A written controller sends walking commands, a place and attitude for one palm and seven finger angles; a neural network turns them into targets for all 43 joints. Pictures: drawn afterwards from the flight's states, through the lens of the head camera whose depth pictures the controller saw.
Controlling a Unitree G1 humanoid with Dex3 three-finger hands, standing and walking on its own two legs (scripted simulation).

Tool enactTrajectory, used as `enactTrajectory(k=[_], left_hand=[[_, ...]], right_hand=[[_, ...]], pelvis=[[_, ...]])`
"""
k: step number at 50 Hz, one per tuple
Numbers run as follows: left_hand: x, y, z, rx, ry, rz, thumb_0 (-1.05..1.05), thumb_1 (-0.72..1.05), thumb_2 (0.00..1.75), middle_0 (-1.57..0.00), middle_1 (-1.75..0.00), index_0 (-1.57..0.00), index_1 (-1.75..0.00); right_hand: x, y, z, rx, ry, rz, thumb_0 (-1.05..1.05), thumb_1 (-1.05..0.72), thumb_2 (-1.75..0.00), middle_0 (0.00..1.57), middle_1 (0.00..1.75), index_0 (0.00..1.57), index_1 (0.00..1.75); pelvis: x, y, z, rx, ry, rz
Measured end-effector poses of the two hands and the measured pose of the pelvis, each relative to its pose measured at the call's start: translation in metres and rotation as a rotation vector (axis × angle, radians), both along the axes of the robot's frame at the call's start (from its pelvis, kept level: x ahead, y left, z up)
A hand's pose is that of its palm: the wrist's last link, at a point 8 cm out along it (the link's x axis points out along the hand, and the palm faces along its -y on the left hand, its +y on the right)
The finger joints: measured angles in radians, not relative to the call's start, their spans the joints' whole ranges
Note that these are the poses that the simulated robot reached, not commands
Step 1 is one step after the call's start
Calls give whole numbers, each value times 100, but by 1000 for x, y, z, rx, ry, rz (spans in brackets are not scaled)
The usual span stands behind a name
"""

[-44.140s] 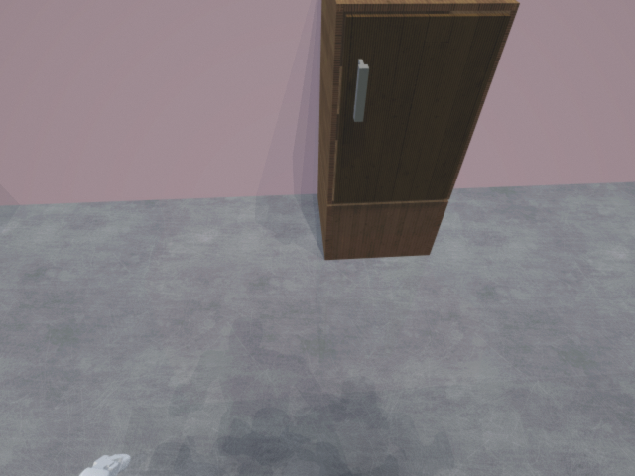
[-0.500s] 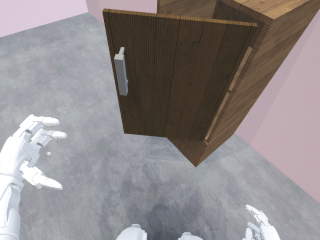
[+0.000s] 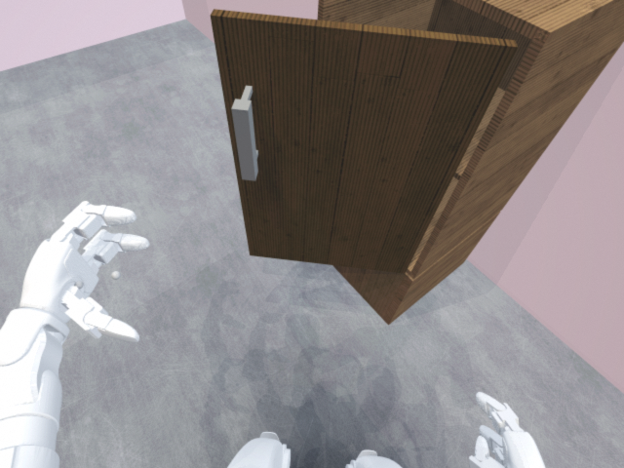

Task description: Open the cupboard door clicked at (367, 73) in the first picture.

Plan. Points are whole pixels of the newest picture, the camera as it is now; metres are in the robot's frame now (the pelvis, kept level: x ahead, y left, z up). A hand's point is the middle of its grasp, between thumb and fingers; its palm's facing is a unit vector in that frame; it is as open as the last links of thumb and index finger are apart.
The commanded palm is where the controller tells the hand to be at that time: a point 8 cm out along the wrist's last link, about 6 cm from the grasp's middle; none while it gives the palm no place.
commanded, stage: move the hooked fingers beside the handle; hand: left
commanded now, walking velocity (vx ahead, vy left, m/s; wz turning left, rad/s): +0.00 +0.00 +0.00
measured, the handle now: (248, 134) +0.59 +0.15 +0.06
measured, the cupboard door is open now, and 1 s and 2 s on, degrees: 45 45 45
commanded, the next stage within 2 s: none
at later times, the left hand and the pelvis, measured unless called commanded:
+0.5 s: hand (160, 223) +0.40 +0.23 +0.06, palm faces -0.07 -1.00 -0.02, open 14.0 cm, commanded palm +0.38 +0.28 +0.06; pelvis +0.01 -0.01 +0.00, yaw -2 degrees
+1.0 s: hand (189, 184) +0.47 +0.21 +0.06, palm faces -0.06 -1.00 -0.02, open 14.0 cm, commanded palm +0.46 +0.27 +0.06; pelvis +0.01 +0.00 -0.01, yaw -3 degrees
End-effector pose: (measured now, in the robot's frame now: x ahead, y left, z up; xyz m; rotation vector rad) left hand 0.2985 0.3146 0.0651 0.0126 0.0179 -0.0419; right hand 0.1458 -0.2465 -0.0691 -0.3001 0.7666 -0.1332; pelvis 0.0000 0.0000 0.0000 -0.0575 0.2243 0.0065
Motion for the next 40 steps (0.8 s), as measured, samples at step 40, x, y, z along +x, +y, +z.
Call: enactTrajectory(k=[40], left_hand=[[131, -39, 3, 10, -7, -14, -1, -50, 30, -30, -120, -30, -120]], right_hand=[[-84, -25, -31, -5, 331, -179, 1, -91, -90, 20, 30, 20, 30]], pelvis=[[6, -6, -8, 7, 89, -38]])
